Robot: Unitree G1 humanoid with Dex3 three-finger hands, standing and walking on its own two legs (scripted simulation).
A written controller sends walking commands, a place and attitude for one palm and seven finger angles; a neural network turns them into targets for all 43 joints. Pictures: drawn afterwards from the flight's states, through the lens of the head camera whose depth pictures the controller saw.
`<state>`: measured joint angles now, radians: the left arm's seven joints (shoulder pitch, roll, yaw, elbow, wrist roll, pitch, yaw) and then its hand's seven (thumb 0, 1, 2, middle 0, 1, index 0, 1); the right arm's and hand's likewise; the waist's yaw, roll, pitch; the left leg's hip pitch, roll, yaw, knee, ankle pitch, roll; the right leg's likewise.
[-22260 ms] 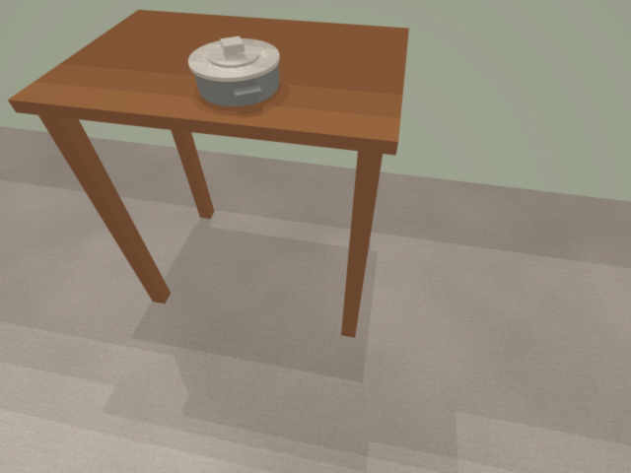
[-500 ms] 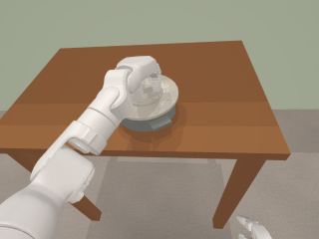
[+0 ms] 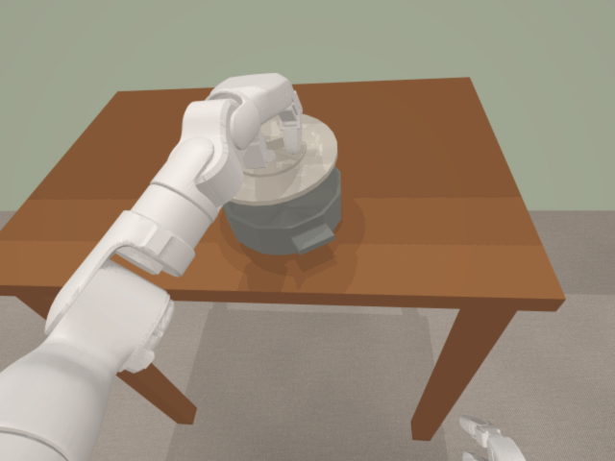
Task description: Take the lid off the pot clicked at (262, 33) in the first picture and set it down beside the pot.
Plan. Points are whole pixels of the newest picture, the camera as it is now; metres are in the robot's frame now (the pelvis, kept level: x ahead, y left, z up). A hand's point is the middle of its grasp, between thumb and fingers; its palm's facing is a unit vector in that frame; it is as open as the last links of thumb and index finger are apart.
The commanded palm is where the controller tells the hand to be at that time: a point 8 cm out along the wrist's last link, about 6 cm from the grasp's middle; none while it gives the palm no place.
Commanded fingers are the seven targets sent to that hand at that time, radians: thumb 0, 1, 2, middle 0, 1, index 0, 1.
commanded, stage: lift the lid straight up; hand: left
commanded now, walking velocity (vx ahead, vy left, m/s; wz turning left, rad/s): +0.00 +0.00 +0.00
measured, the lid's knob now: (265, 137) +0.48 +0.07 +0.19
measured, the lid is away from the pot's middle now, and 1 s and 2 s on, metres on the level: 0.02 0.02 0.11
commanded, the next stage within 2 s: move the lid sideways beside the pot in 1.22 s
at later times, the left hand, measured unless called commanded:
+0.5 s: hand (241, 116) +0.44 +0.08 +0.25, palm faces -0.15 -0.06 -0.99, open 5.5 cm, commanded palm +0.42 +0.08 +0.33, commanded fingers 0.00 0.59 1.12 -0.83 -0.90 -1.07 -1.00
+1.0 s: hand (247, 74) +0.45 +0.06 +0.30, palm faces -0.06 -0.06 -1.00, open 5.5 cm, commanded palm +0.42 +0.08 +0.38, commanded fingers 0.00 0.59 1.12 -0.83 -0.90 -1.07 -1.00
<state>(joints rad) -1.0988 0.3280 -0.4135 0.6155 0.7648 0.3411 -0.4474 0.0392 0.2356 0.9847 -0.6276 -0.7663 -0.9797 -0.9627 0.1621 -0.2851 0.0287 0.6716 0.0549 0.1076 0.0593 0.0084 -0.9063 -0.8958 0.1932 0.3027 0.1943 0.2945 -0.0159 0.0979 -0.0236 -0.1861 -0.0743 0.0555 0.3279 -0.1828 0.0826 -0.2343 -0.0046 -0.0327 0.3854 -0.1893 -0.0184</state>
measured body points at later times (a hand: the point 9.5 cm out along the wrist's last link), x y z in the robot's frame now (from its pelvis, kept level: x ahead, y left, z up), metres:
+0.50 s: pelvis +0.00 +0.02 +0.00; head +0.01 -0.02 +0.45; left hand +0.44 +0.08 +0.30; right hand +0.16 -0.21 -0.12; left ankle -0.01 +0.07 -0.75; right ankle +0.01 -0.11 -0.75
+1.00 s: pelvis +0.00 +0.02 +0.00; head +0.02 -0.02 +0.45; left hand +0.44 +0.07 +0.35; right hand +0.16 -0.20 -0.12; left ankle -0.01 +0.07 -0.75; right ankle +0.01 -0.11 -0.75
